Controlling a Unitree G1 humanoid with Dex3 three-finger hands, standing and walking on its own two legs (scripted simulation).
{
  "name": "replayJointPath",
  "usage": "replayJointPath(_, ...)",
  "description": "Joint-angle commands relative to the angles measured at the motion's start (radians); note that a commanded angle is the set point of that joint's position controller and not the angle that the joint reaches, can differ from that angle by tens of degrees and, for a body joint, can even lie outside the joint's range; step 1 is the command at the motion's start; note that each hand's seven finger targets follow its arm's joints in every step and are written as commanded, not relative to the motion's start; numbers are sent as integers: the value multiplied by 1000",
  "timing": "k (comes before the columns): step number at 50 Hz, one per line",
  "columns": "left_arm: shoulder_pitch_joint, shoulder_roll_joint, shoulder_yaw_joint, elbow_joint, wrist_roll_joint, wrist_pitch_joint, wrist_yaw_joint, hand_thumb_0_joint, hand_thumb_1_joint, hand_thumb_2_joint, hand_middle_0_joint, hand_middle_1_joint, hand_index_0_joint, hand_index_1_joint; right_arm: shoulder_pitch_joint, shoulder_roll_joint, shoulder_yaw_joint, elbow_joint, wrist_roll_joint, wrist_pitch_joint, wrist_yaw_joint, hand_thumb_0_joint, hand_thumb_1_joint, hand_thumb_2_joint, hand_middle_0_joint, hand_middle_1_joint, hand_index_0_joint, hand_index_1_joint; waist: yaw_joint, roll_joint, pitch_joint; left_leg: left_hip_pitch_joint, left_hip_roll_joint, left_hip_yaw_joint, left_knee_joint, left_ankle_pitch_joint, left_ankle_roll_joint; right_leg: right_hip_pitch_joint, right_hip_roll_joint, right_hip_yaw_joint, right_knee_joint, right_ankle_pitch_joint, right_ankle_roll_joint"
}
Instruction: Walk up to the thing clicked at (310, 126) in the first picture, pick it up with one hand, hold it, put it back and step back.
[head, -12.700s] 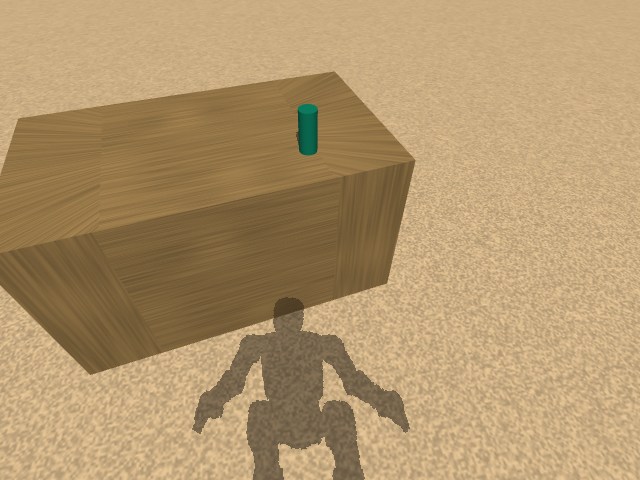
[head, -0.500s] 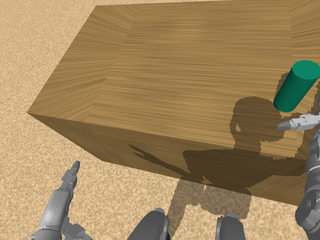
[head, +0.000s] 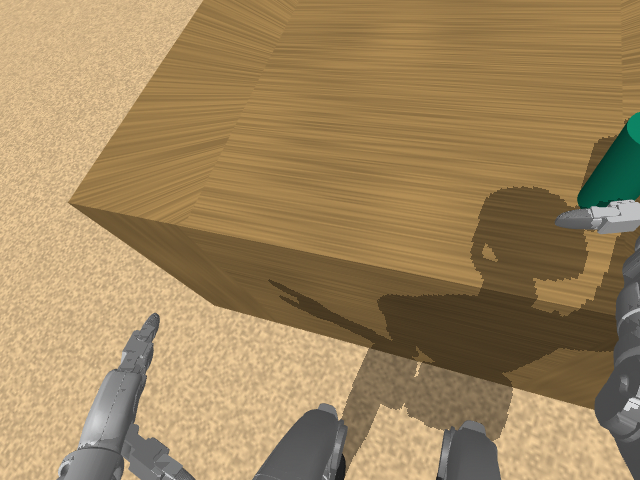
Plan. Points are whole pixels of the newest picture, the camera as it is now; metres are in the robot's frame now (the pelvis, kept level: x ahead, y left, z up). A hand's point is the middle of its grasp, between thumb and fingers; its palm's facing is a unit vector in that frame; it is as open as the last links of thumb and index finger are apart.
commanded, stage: close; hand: right
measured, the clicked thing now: (626, 170) +0.53 -0.24 +0.02
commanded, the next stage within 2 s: settle in 0.44 s
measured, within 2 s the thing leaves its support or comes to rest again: leaves its support in 0.82 s
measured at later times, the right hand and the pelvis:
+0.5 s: hand (620, 170) +0.52 -0.23 +0.02, palm faces +0.26 +0.97 +0.00, open 8.3 cm; pelvis +0.00 +0.00 +0.00, yaw +0 degrees
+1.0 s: hand (637, 148) +0.53 -0.24 +0.06, palm faces +0.26 +0.96 -0.01, open 7.5 cm; pelvis +0.01 -0.01 +0.02, yaw +0 degrees
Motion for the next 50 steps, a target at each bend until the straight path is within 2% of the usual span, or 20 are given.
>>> replayJointPath(1,49,153,97,-136,1,-48,21,0,-532,43,-40,-53,-45,-48,-453,-253,15,-172,-10,-57,4,0,448,-192,687,435,681,436,16,-286,-515,109,-22,20,-155,382,36,517,32,-16,-114,324,-45)
replayJointPath(5,15,151,87,-155,9,-46,17,0,-529,44,-40,-56,-47,-49,-466,-246,15,-141,-17,-47,1,0,400,-275,846,559,843,560,6,-318,-523,86,-27,32,-137,351,44,527,30,-11,-128,321,-32)
replayJointPath(9,41,191,127,-183,12,-42,14,0,-524,41,-39,-57,-48,-49,-366,-225,20,-162,-18,-34,-2,0,311,-413,953,697,955,698,-9,-336,-575,90,-34,53,-130,362,48,600,22,-1,-142,391,-24)
replayJointPath(13,29,168,115,-173,7,-40,12,0,-532,43,-41,-55,-47,-49,-446,-216,17,-301,11,-33,-7,0,219,-509,1042,795,1045,796,-22,-355,-641,117,-34,50,-131,417,46,642,23,-2,-130,461,-27)
replayJointPath(16,11,210,151,-182,-1,-36,25,0,-533,46,-40,-54,-45,-49,-425,-253,-6,-270,10,-28,-25,0,142,-580,1104,866,1106,867,7,-270,-608,150,-36,51,-156,437,36,609,23,-3,-130,430,-40)
replayJointPath(18,31,189,134,-120,-5,-29,25,0,-535,46,-40,-52,-43,-48,-378,-226,7,-158,4,-24,-31,0,72,-648,1152,929,1153,930,22,-213,-462,143,-36,41,-179,393,32,486,30,-12,-144,318,-50)
replayJointPath(22,-11,171,107,-207,-7,-45,26,0,-518,33,-43,-56,-52,-46,-445,-193,40,-134,-12,-45,-20,0,-99,-774,1236,1036,1236,1037,55,-203,-461,127,-31,26,-182,347,34,469,31,-15,-143,248,-53)
replayJointPath(24,47,172,110,-164,-3,-41,24,0,-521,34,-45,-57,-54,-47,-431,-260,11,-116,-24,-50,-21,0,-167,-879,1283,1121,1287,1122,29,-239,-461,108,-32,27,-173,334,37,478,33,-18,-144,252,-48)
replayJointPath(26,82,159,103,-161,-4,-44,18,0,-506,26,-41,-57,-53,-44,-419,-234,26,-112,-19,-47,-12,0,-249,-1009,1307,1221,1314,1222,38,-273,-463,91,-33,37,-168,323,43,514,32,-13,-155,264,-41)
replayJointPath(28,76,166,113,-165,-1,-47,15,0,-541,48,-60,-63,-62,-61,-407,-265,2,-158,-11,-46,-9,0,-281,-1110,1244,1306,1272,1307,5,-319,-514,92,-31,42,-153,332,47,562,32,-9,-159,308,-34)
replayJointPath(29,95,171,122,-147,1,-45,15,0,-541,47,-59,-63,-61,-61,-443,-253,17,-178,-9,-43,-5,0,-306,-1190,1250,1316,1276,1317,19,-328,-522,73,-32,43,-154,332,48,586,30,-8,-156,324,-32)
replayJointPath(33,26,176,123,-161,-1,-44,19,0,-550,54,-60,-61,-58,-64,-481,-266,12,-244,0,-31,-11,0,-382,-1305,1309,1412,1339,1413,2,-338,-526,94,-28,39,-170,317,47,583,30,-9,-167,293,-31)
replayJointPath(34,-3,173,113,-185,1,-48,21,0,-542,51,-58,-61,-57,-62,-494,-234,29,-257,2,-30,-8,0,-390,-1323,1316,1429,1346,1430,8,-326,-553,106,-29,41,-170,340,45,603,27,-8,-164,321,-32)
replayJointPath(35,-6,169,108,-155,-1,-42,25,0,-550,54,-59,-60,-57,-63,-513,-304,-5,-289,-1,-34,-17,0,-423,-1342,1336,1447,1365,1448,-14,-352,-565,115,-28,36,-174,317,48,603,28,-10,-169,299,-31)
replayJointPath(37,-61,193,120,-217,-4,-45,32,0,-551,58,-57,-58,-53,-63,-546,-288,17,-350,-1,-33,-22,0,-406,-1376,1340,1476,1372,1477,-20,-347,-644,164,-29,40,-182,346,48,656,28,-9,-180,325,-32)
replayJointPath(39,-7,168,90,-155,-8,-40,32,0,-549,59,-57,-59,-52,-64,-453,-211,55,-213,5,-8,-19,0,-402,-1387,1342,1486,1376,1487,-8,-300,-587,181,-34,48,-198,365,44,632,34,-12,-188,334,-34)
replayJointPath(42,-18,189,101,-183,-10,-40,40,0,-545,58,-55,-57,-52,-61,-576,-340,7,-385,3,-22,-29,0,-334,-1349,1373,1483,1408,1483,-17,-347,-690,240,-29,36,-219,421,39,713,37,-20,-188,396,-35)
replayJointPath(45,65,179,104,-40,-13,-27,36,0,-540,58,-54,-58,-52,-60,-460,-239,40,-206,23,-2,-27,0,-289,-1278,1355,1428,1388,1429,1,-307,-501,175,-33,47,-229,398,42,664,39,-19,-209,396,-33)
replayJointPath(48,-33,205,125,-105,-14,-38,42,0,-548,59,-53,-54,-49,-58,-544,-325,0,-314,12,-21,-41,0,-316,-1273,1333,1411,1364,1412,-10,-303,-547,205,-28,39,-236,424,41,689,32,-20,-213,424,-38)
replayJointPath(50,9,162,93,-54,-15,-35,34,0,-542,56,-53,-56,-51,-58,-503,-250,41,-202,12,-8,-32,0,-334,-1299,1343,1433,1375,1434,2,-276,-460,179,-28,35,-249,405,39,651,33,-28,-214,387,-42)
